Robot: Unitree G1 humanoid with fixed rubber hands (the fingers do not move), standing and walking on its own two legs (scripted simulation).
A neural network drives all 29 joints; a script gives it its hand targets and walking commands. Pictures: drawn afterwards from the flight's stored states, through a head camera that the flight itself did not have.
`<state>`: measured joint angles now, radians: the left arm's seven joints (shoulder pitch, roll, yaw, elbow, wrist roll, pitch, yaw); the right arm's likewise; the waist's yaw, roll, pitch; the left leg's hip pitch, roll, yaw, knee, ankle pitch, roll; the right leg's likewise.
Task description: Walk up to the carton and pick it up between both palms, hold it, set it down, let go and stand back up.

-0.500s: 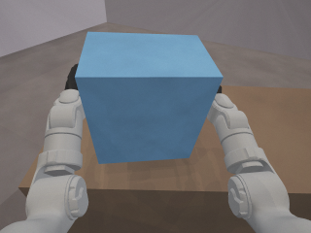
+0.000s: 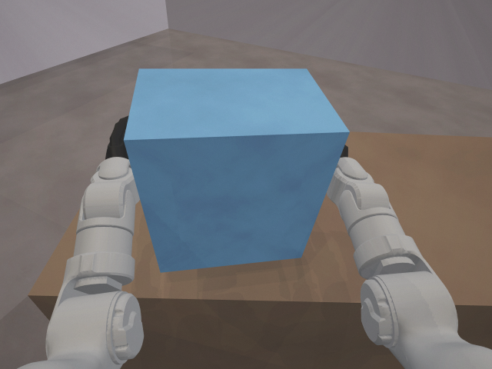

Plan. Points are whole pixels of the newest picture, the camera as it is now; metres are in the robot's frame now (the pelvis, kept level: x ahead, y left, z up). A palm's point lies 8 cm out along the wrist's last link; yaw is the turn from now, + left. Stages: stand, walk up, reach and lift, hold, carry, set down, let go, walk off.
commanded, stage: set down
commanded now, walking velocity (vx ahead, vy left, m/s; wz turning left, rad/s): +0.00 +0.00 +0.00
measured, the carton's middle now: (230, 175) +0.39 +0.04 +0.17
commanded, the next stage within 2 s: none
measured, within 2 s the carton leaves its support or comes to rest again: neither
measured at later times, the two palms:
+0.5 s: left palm (132, 178) +0.39 +0.21 +0.15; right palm (330, 172) +0.42 -0.14 +0.16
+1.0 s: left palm (140, 187) +0.40 +0.20 +0.12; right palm (328, 180) +0.44 -0.14 +0.12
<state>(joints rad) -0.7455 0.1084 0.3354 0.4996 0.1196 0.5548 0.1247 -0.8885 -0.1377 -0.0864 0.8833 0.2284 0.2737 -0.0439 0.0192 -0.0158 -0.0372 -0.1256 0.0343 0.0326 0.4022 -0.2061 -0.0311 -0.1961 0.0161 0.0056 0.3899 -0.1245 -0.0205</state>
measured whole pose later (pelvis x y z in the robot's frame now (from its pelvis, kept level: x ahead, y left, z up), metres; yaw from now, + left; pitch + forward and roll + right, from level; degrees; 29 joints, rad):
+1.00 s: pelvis +0.02 +0.00 +0.00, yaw +0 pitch +1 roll +0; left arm -0.64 0.05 0.34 0.50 0.12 0.41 0.15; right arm -0.83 -0.14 -0.09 0.90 0.18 0.15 0.01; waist 0.02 0.00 -0.02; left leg -0.20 0.03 0.03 0.38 -0.20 -0.03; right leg -0.28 0.02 0.00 0.39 -0.14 -0.02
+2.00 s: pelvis +0.03 +0.00 +0.00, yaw +0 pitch +8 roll +1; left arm -0.53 0.00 0.34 0.56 0.12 0.17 0.17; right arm -0.75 -0.14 -0.09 0.91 0.13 -0.02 0.05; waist 0.02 0.01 -0.04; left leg -0.30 0.03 0.03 0.38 -0.20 -0.03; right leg -0.38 0.02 0.00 0.39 -0.14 -0.02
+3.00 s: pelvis +0.00 -0.01 +0.00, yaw +0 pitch +8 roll +1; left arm -0.48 0.00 0.31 0.50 0.01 0.27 0.22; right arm -0.73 -0.33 0.04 0.84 0.26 0.08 0.02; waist 0.04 0.02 -0.07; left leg -0.36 0.04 0.03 0.40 -0.17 -0.03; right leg -0.43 0.02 0.00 0.39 -0.10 -0.02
